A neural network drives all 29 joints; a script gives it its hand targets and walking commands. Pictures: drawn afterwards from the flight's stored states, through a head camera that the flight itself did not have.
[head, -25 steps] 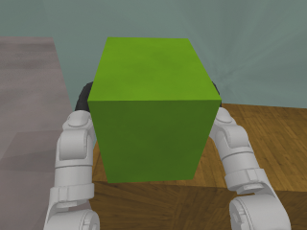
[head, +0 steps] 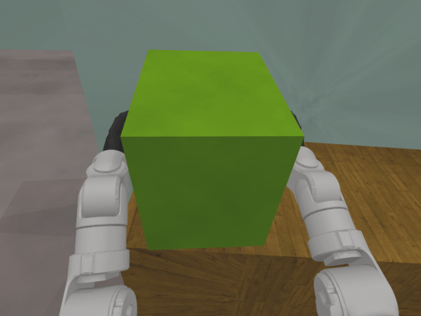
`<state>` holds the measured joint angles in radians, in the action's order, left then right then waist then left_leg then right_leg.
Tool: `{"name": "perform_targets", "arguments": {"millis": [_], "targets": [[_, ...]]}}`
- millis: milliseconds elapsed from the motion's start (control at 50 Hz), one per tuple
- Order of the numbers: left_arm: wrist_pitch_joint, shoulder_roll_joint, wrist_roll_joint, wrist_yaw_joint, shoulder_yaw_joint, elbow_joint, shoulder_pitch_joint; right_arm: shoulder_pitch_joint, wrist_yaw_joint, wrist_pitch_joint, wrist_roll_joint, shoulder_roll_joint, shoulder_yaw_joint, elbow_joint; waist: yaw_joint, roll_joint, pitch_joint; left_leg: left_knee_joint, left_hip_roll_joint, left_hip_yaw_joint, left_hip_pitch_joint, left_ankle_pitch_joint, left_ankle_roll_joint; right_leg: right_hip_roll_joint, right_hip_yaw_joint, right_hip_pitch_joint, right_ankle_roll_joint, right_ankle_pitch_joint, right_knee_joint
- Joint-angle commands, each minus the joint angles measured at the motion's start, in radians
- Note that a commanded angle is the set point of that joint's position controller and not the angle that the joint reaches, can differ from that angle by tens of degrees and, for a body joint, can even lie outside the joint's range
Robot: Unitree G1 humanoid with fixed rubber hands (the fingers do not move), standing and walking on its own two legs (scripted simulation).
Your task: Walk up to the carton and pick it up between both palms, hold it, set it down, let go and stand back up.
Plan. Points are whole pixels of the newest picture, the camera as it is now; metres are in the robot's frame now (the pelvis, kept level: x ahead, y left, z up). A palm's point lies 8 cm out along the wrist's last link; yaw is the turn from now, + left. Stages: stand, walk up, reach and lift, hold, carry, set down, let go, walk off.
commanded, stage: hold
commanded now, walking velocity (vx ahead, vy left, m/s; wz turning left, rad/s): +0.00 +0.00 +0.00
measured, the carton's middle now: (205, 146) +0.41 +0.00 +0.17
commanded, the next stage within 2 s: set down in 0.60 s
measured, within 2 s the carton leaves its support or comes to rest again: neither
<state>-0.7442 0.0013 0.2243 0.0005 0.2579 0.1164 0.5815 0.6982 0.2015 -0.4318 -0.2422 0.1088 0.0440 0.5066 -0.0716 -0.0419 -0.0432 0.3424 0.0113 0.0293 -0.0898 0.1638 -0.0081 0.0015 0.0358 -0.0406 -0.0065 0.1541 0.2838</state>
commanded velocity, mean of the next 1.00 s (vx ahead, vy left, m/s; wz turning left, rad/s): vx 0.00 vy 0.00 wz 0.00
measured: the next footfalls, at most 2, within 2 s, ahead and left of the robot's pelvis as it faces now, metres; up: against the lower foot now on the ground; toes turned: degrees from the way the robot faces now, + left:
none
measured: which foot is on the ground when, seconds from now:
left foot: down 0.00-1.00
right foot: down 0.00-1.00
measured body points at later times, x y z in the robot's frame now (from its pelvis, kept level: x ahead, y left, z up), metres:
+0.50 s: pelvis +0.00 +0.00 +0.00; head -0.05 +0.02 +0.45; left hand +0.37 +0.16 +0.19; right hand +0.38 -0.16 +0.20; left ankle +0.02 +0.12 -0.75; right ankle +0.01 -0.12 -0.75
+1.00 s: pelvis +0.01 +0.00 +0.00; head -0.04 +0.03 +0.45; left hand +0.40 +0.16 +0.19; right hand +0.39 -0.16 +0.18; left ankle +0.02 +0.12 -0.75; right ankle +0.01 -0.12 -0.75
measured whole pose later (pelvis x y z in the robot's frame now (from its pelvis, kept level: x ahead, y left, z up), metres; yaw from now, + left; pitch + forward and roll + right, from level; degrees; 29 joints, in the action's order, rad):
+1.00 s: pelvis +0.01 +0.00 +0.00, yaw -1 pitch -8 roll +0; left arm -0.48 0.04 0.36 -0.07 0.37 0.36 0.67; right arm 0.73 0.09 -0.10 0.03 0.01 0.26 0.78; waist -0.04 -0.07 0.01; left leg 0.30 0.01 0.02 0.00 0.16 -0.01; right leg 0.00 0.02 0.04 0.00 0.16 0.26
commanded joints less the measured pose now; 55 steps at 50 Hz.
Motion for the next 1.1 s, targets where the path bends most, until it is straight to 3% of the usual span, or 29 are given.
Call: {"name": "perform_targets", "arguments": {"millis": [0, 460, 580, 600, 640, 700, 760, 800, 840, 900, 960, 1080], "targets": [[0.093, 0.567, -0.167, -0.146, -0.491, -0.159, 0.757, 0.786, -0.113, 0.061, -0.107, -0.634, -0.406, -0.34, -0.006, 0.054, -0.423, -0.02, -0.052, -0.014, 0.14, -0.265, -0.013, -0.061, 0.006, 0.085, -0.034, -0.197, -0.014], [0.094, 0.557, -0.168, -0.145, -0.498, -0.169, 0.754, 0.78, -0.112, 0.059, -0.109, -0.633, -0.415, -0.355, -0.006, 0.054, -0.425, -0.02, -0.057, -0.014, 0.139, -0.26, -0.011, -0.061, 0.004, 0.083, -0.038, -0.204, -0.017], [0.091, 0.564, -0.172, -0.144, -0.511, -0.195, 0.735, 0.769, -0.107, 0.06, -0.123, -0.636, -0.432, -0.391, -0.007, 0.057, -0.443, -0.007, -0.055, -0.012, 0.161, -0.317, -0.018, -0.064, 0.006, 0.1, -0.038, -0.256, -0.008], [0.101, 0.568, -0.196, -0.145, -0.515, -0.272, 0.788, 0.803, -0.112, 0.067, -0.139, -0.642, -0.407, -0.412, -0.028, 0.024, -0.495, 0.01, -0.062, -0.031, 0.215, -0.369, -0.012, -0.086, -0.003, 0.169, -0.045, -0.346, -0.005], [0.114, 0.564, -0.187, -0.144, -0.501, -0.227, 0.806, 0.818, -0.116, 0.078, -0.115, -0.62, -0.377, -0.377, -0.032, 0.037, -0.468, -0.005, -0.064, -0.029, 0.198, -0.312, -0.017, -0.079, 0.0, 0.141, -0.041, -0.289, -0.018], [0.148, 0.558, -0.141, -0.149, -0.46, -0.166, 0.838, 0.86, -0.141, 0.138, -0.04, -0.616, -0.342, -0.289, -0.019, 0.072, -0.436, -0.029, -0.049, -0.032, 0.196, -0.227, -0.028, -0.067, 0.018, 0.083, -0.032, -0.187, -0.031], [0.193, 0.528, -0.06, -0.167, -0.357, -0.023, 0.784, 0.813, -0.17, 0.215, 0.066, -0.596, -0.24, -0.14, 0.001, 0.086, -0.345, -0.056, -0.039, -0.049, 0.178, -0.151, -0.029, -0.053, 0.037, 0.06, -0.026, -0.1, -0.048], [0.222, 0.484, 0.007, -0.197, -0.268, 0.104, 0.712, 0.764, -0.193, 0.273, 0.145, -0.568, -0.153, -0.063, 0.019, 0.06, -0.254, -0.085, -0.037, -0.07, 0.141, -0.067, -0.016, -0.039, 0.049, 0.071, -0.028, -0.022, -0.063], [0.247, 0.476, 0.048, -0.215, -0.227, 0.16, 0.671, 0.73, -0.211, 0.326, 0.197, -0.548, -0.098, 0.001, 0.03, 0.054, -0.202, -0.101, -0.035, -0.087, 0.126, -0.045, -0.013, -0.035, 0.063, 0.081, -0.028, 0.009, -0.067], [0.296, 0.489, 0.053, -0.215, -0.221, 0.195, 0.657, 0.731, -0.224, 0.407, 0.243, -0.518, -0.052, 0.034, 0.033, 0.063, -0.209, -0.097, -0.032, -0.101, 0.143, -0.096, -0.024, -0.041, 0.079, 0.09, -0.025, -0.006, -0.072], [0.356, 0.513, 0.027, -0.188, -0.27, 0.167, 0.686, 0.751, -0.227, 0.487, 0.273, -0.514, -0.057, 0.027, 0.028, 0.073, -0.284, -0.064, -0.027, -0.101, 0.204, -0.234, -0.046, -0.047, 0.094, 0.089, -0.026, -0.079, -0.061], [0.452, 0.59, -0.061, -0.122, -0.435, 0.092, 0.729, 0.829, -0.211, 0.595, 0.263, -0.534, -0.16, -0.085, 0.021, 0.053, -0.486, 0.004, -0.024, -0.089, 0.293, -0.447, -0.07, -0.058, 0.103, 0.101, -0.032, -0.26, -0.029]]}}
